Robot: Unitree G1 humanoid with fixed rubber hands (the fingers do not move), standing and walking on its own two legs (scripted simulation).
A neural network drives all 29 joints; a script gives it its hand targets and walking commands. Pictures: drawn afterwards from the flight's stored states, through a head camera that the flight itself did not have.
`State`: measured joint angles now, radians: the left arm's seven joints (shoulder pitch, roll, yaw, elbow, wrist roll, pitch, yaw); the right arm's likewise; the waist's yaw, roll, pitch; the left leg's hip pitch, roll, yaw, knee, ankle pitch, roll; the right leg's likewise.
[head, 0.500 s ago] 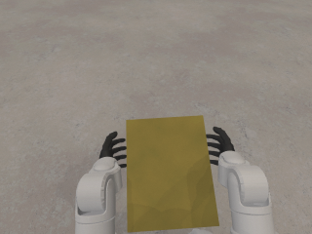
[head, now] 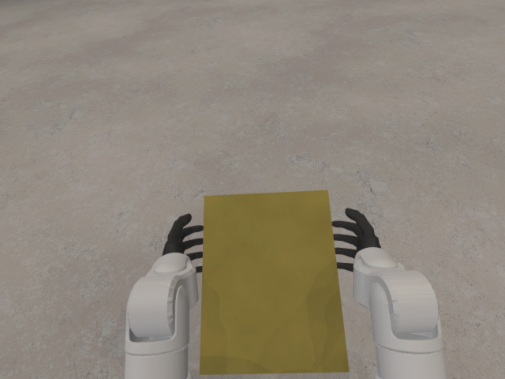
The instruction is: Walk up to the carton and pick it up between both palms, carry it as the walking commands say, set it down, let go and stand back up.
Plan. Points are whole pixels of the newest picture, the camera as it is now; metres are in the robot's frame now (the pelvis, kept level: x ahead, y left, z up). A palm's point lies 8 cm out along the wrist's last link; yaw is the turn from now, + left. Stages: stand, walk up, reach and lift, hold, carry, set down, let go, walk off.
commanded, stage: carry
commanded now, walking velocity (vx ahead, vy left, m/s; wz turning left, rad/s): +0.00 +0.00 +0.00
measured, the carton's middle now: (269, 278) +0.29 -0.01 +0.00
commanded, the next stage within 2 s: none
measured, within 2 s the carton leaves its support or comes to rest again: neither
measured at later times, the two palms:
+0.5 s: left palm (137, 330) +0.19 +0.16 +0.10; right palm (351, 306) +0.19 -0.10 +0.10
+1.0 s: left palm (138, 309) +0.22 +0.17 +0.09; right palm (338, 286) +0.22 -0.10 +0.10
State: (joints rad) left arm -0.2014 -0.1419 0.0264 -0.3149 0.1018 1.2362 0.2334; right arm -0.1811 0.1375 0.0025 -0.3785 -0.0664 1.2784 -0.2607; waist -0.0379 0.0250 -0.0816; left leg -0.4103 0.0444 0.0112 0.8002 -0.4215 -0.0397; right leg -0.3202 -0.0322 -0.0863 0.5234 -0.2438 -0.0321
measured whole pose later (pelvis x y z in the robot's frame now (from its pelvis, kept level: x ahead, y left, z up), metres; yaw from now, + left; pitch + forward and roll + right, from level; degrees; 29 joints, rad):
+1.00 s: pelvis -0.06 +0.03 +0.00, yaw +1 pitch +2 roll +0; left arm -0.25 -0.15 0.04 -0.24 0.12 1.21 0.24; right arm -0.25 0.15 -0.04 -0.25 -0.12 1.22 -0.23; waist 0.00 0.00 -0.08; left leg -0.34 0.02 0.06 0.55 -0.24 0.01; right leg -0.40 -0.06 -0.09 0.49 -0.13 0.01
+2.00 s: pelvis -0.04 +0.04 +0.00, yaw +1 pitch +2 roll +0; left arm -0.24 -0.15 0.04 -0.20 0.12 1.15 0.23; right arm -0.23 0.15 -0.04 -0.21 -0.11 1.15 -0.22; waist 0.00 0.00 -0.08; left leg -0.31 0.02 0.06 0.56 -0.28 0.02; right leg -0.36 -0.07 -0.09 0.51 -0.17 0.02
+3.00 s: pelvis -0.04 +0.04 +0.00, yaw +1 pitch +2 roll +0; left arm -0.23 -0.15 0.04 -0.20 0.12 1.14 0.22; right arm -0.22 0.14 -0.04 -0.21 -0.11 1.15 -0.22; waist 0.00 0.00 -0.08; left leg -0.31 0.01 0.06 0.56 -0.28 0.02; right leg -0.36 -0.07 -0.09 0.51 -0.18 0.03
